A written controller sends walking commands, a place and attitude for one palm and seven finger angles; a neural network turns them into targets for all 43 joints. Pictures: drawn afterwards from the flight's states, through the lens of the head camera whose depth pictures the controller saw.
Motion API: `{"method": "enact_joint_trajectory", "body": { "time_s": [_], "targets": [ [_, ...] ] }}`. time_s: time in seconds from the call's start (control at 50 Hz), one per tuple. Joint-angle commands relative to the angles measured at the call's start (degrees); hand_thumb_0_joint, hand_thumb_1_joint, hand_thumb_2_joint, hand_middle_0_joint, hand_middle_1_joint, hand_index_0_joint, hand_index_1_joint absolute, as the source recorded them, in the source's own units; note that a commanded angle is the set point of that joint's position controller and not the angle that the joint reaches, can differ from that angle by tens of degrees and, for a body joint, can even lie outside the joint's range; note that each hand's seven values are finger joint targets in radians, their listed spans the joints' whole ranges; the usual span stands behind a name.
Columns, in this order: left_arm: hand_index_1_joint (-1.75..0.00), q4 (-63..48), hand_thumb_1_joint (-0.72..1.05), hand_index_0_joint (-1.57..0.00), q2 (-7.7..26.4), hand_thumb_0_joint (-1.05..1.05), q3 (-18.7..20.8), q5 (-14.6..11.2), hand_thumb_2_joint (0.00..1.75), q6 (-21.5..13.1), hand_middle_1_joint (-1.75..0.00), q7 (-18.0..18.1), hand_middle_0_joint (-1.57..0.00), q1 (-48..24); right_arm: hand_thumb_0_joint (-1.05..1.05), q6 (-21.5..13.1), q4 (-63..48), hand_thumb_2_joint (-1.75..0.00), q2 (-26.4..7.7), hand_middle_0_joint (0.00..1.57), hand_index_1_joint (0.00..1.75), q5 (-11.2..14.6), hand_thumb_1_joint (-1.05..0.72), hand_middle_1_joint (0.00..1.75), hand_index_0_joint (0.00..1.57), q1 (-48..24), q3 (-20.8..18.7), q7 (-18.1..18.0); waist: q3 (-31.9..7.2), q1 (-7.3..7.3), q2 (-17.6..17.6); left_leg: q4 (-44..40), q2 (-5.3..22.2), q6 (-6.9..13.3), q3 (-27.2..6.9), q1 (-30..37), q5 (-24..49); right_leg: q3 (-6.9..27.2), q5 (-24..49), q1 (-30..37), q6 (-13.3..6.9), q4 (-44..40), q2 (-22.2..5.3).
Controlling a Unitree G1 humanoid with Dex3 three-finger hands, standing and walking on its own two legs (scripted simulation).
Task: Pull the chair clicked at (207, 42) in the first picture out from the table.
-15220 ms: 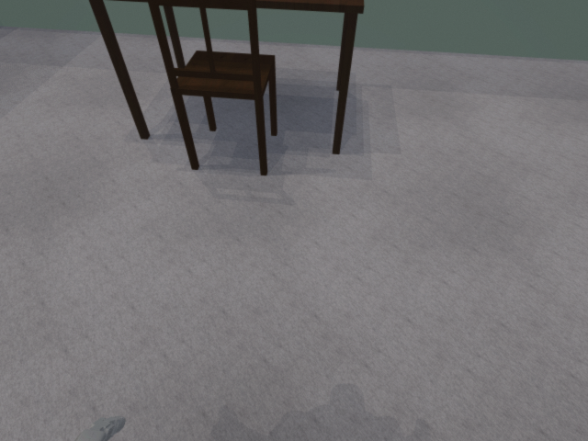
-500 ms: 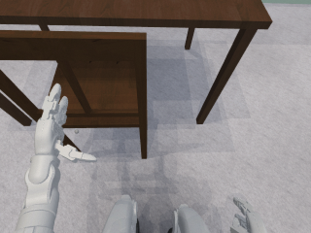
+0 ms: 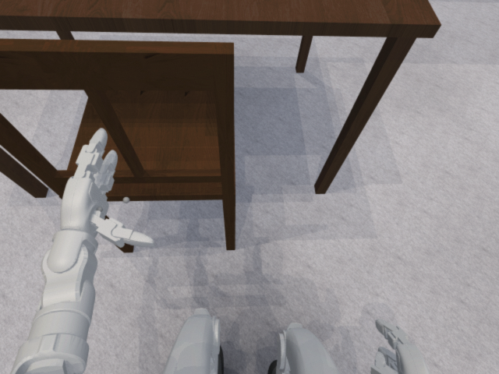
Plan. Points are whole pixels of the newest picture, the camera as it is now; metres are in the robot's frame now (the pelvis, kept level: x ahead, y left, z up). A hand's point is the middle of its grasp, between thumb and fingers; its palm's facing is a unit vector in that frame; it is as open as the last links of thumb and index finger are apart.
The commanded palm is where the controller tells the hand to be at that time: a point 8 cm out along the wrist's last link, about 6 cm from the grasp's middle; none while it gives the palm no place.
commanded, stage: push the fingers through the gap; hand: left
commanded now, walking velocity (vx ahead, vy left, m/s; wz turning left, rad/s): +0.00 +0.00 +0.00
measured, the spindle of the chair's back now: (120, 137) +0.49 +0.24 +0.01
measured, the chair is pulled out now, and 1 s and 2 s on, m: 0.00 0.00 0.00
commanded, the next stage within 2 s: hook a spindle and tug to test in 1.26 s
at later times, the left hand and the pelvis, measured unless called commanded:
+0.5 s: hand (131, 166) +0.43 +0.21 +0.02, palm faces +0.05 -1.00 -0.02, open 16.9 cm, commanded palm +0.41 +0.25 +0.03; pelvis +0.00 +0.01 +0.00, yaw -1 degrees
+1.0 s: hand (136, 149) +0.47 +0.21 +0.02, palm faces +0.07 -1.00 -0.03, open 16.9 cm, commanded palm +0.44 +0.24 +0.03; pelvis +0.00 +0.01 +0.00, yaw -2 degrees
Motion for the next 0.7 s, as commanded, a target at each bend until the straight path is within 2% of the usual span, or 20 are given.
{"method": "enact_joint_trajectory", "body": {
  "time_s": [0.0,0.02,0.04,0.06,0.1,0.18,0.26,0.32,0.34,0.36,0.42,0.44,0.46,0.52,0.56,0.62,0.68],
  "targets": [
    [-0.08,-15.8,-0.50,-0.06,8.5,0.00,2.0,-0.7,0.30,-5.8,-0.08,1.0,-0.06,-17.0,0.00,-2.4,-5.2,-0.90,-8.9,0.20,0.30,-0.1,-0.90,0.30,0.20,3.9,-3.5,-1.1,-26.1,-1.53,3.8,-9.1,-0.5,-0.9,-4.1,27.6,19.6,3.3,18.0,5.6,0.0,-10.2,0.3],
    [-0.08,-14.8,-0.50,-0.06,10.3,0.00,3.9,-0.2,0.30,-6.4,-0.08,2.1,-0.06,-17.1,0.00,-2.4,-4.8,-0.90,-9.0,0.20,0.30,-0.3,-0.90,0.30,0.20,4.1,-3.6,-1.1,-25.5,-1.24,2.8,-9.1,-0.3,-1.1,-4.3,26.9,18.9,3.1,17.2,5.4,0.0,-10.0,0.5],
    [-0.08,-14.1,-0.50,-0.06,10.1,0.00,4.0,0.1,0.30,-7.1,-0.08,3.1,-0.06,-18.5,0.00,-2.4,-4.3,-0.90,-8.8,0.20,0.30,-0.5,-0.90,0.30,0.20,4.2,-3.5,-1.1,-24.8,-1.76,2.4,-8.7,-0.4,-0.9,-4.0,26.1,18.8,3.2,17.4,5.0,0.1,-9.9,0.5],
    [-0.08,-13.1,-0.50,-0.06,12.2,0.00,5.4,0.9,0.30,-7.8,-0.08,4.1,-0.06,-19.6,0.00,-2.3,-3.8,-0.90,-9.1,0.20,0.30,-0.7,-0.90,0.30,0.20,4.6,-3.5,-1.1,-24.6,-1.88,1.8,-8.3,-0.3,-0.9,-4.2,25.0,18.6,3.2,17.0,4.4,0.1,-9.3,0.6],
    [-0.08,-12.1,-0.50,-0.06,11.5,0.00,4.6,2.2,0.30,-9.1,-0.08,4.8,-0.06,-21.5,0.00,-2.2,-3.6,-0.90,-8.8,0.20,0.30,-1.0,-0.90,0.30,0.20,4.6,-3.4,-1.0,-24.3,-2.03,3.4,-8.3,-0.4,-1.2,-4.1,25.5,18.0,3.2,16.1,3.3,0.0,-9.0,0.5],
    [-0.08,-11.7,-0.50,-0.06,11.2,0.00,3.1,2.8,0.30,-10.2,-0.08,4.5,-0.06,-26.2,0.00,-2.1,-3.0,-0.90,-9.3,0.20,0.30,-1.1,-0.90,0.30,0.20,4.7,-3.4,-1.1,-25.7,-2.64,6.7,-8.9,-0.3,-1.6,-4.8,28.2,16.9,3.0,14.1,1.1,-0.3,-9.2,0.5],
    [-0.08,-6.1,-0.50,-0.06,10.8,0.00,2.0,2.8,0.30,-8.7,-0.08,3.4,-0.06,-29.2,0.00,-1.8,-2.2,-0.90,-9.7,0.20,0.30,-0.9,-0.90,0.30,0.20,5.4,-3.2,-1.4,-25.0,-4.00,4.4,-8.8,-0.3,-1.1,-4.9,26.6,14.2,3.1,12.6,0.9,-0.2,-10.1,0.5],
    [-0.08,1.4,-0.50,-0.06,11.9,0.00,3.2,2.8,0.30,-6.4,-0.08,2.3,-0.06,-29.5,0.00,-1.0,-1.9,-0.90,-9.9,0.20,0.30,-0.7,-0.90,0.30,0.20,6.2,-3.0,-1.4,-23.1,-3.77,1.9,-8.5,-0.5,-0.9,-4.4,22.5,12.3,3.4,11.7,2.2,0.0,-10.5,0.5],
    [-0.08,2.2,-0.50,-0.06,13.0,0.00,4.1,2.7,0.30,-6.1,-0.08,2.2,-0.06,-30.2,0.00,-0.8,-1.9,-0.90,-10.1,0.20,0.30,-0.7,-0.90,0.30,0.20,6.3,-2.9,-1.4,-23.1,-3.67,2.1,-8.5,-0.5,-0.8,-4.3,22.1,12.4,3.4,11.9,2.2,0.0,-10.5,0.5],
    [-0.08,3.4,-0.50,-0.06,12.7,0.00,4.0,2.9,0.30,-5.8,-0.08,1.9,-0.06,-29.6,0.00,-0.6,-2.2,-0.90,-10.1,0.20,0.30,-0.7,-0.90,0.30,0.20,6.7,-2.9,-1.2,-23.2,-3.16,3.2,-8.8,-0.6,-0.9,-4.4,22.5,12.9,3.2,11.9,2.1,-0.2,-10.3,0.5],
    [-0.08,2.8,-0.50,-0.06,13.9,0.00,5.5,2.6,0.30,-5.6,-0.08,1.8,-0.06,-28.9,0.00,0.3,-3.1,-0.90,-10.0,0.20,0.30,-0.8,-0.90,0.30,0.20,7.2,-3.0,-0.6,-26.1,-2.30,4.1,-8.6,-0.5,-1.0,-4.1,24.6,17.2,3.3,15.5,3.6,-0.2,-10.0,0.6],
    [-0.08,1.9,-0.50,-0.06,13.7,0.00,5.5,2.4,0.30,-5.7,-0.08,2.0,-0.06,-28.9,0.00,0.6,-3.3,-0.90,-9.9,0.20,0.30,-0.7,-0.90,0.30,0.20,7.4,-3.1,-0.5,-27.0,-2.40,3.3,-8.6,-0.4,-1.0,-4.1,25.3,18.5,3.2,16.7,4.2,-0.1,-9.9,0.7],
    [-0.08,2.3,-0.50,-0.06,13.5,0.00,5.5,2.4,0.30,-5.9,-0.08,2.1,-0.06,-28.7,0.00,0.7,-3.5,-0.90,-9.8,0.20,0.30,-0.8,-0.90,0.30,0.20,7.6,-3.1,-0.2,-27.0,-2.47,3.9,-8.4,-0.4,-0.9,-4.0,25.2,18.9,3.3,16.9,3.9,-0.1,-9.7,0.8],
    [-0.08,3.3,-0.50,-0.06,15.4,0.00,6.8,3.1,0.30,-6.9,-0.08,2.8,-0.06,-32.3,0.00,1.4,-2.8,-0.90,-9.9,0.20,0.30,-0.9,-0.90,0.30,0.20,8.2,-3.1,0.0,-24.7,-3.49,2.3,-8.2,-0.2,-0.9,-4.0,23.5,16.9,3.4,15.5,3.1,0.1,-10.0,0.9],
    [-0.08,2.6,-0.50,-0.06,16.4,0.00,7.4,3.5,0.30,-8.1,-0.08,3.3,-0.06,-35.6,0.00,1.4,-2.5,-0.90,-10.0,0.20,0.30,-1.2,-0.90,0.30,0.20,8.6,-3.0,-0.1,-25.0,-3.80,3.4,-7.9,-0.2,-0.7,-4.1,23.1,16.9,3.5,15.3,2.7,0.1,-9.4,0.9],
    [-0.08,3.1,-0.50,-0.06,17.3,0.00,8.1,4.0,0.30,-9.1,-0.08,3.3,-0.06,-36.5,0.00,1.8,-2.2,-0.90,-10.0,0.20,0.30,-1.4,-0.90,0.30,0.20,9.1,-3.1,0.0,-26.9,-3.54,4.8,-7.7,-0.2,-0.9,-4.1,25.0,18.8,3.5,16.6,2.8,0.0,-9.1,1.0],
    [-0.08,3.9,-0.50,-0.06,15.0,0.00,5.9,4.4,0.30,-9.0,-0.08,2.8,-0.06,-37.1,0.00,2.3,-1.8,-0.90,-10.0,0.20,0.30,-1.6,-0.90,0.30,0.20,9.8,-3.3,0.2,-28.1,-4.18,6.8,-8.0,0.2,-1.4,-5.1,28.8,21.6,2.7,17.1,0.2,-0.2,-8.8,1.0]
  ]
}}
